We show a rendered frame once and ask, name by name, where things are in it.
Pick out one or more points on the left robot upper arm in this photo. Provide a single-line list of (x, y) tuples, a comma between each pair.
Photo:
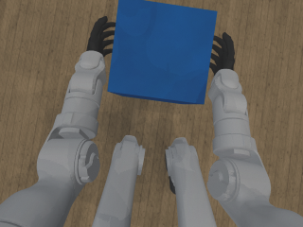
[(65, 166)]

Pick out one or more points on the robot left thigh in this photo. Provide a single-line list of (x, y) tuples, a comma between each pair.
[(116, 203)]

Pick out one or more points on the right robot shin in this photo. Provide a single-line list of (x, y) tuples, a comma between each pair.
[(181, 140)]

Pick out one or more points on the robot right hand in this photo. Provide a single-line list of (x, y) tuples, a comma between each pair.
[(226, 59)]

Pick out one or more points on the left robot forearm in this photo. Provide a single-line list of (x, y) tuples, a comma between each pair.
[(79, 116)]

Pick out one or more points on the right robot forearm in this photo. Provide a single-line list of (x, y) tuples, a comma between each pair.
[(230, 119)]

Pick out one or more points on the right robot upper arm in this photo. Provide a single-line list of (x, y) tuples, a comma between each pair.
[(243, 190)]

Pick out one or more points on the robot left hand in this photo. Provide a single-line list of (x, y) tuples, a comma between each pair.
[(95, 42)]

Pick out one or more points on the carton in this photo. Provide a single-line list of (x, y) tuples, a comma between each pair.
[(161, 52)]

